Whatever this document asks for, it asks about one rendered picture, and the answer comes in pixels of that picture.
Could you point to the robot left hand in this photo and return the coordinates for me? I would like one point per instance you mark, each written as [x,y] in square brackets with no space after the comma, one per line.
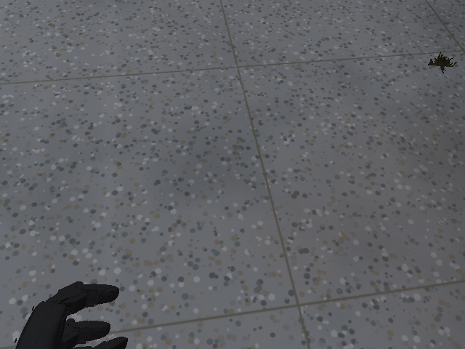
[47,327]

